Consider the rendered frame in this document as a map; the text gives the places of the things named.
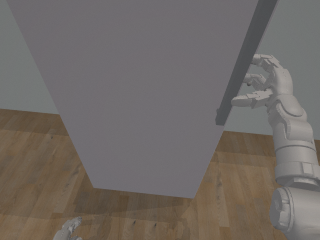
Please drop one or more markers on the right robot hand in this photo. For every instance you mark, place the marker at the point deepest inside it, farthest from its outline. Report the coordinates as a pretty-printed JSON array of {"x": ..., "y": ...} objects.
[{"x": 279, "y": 82}]

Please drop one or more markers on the right robot upper arm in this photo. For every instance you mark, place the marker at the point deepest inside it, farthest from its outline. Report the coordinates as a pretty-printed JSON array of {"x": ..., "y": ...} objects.
[{"x": 296, "y": 213}]

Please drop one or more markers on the right robot forearm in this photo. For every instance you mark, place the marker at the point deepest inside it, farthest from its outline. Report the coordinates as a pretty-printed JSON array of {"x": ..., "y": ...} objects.
[{"x": 296, "y": 156}]

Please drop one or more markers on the fridge door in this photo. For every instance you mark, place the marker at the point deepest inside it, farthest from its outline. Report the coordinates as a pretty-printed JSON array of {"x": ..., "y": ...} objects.
[{"x": 137, "y": 83}]

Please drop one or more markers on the left robot hand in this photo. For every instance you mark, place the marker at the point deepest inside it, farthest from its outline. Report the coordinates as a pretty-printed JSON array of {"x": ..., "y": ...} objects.
[{"x": 67, "y": 229}]

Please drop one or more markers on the handle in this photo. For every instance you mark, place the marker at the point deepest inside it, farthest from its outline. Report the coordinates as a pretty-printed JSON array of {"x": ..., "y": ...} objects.
[{"x": 258, "y": 24}]

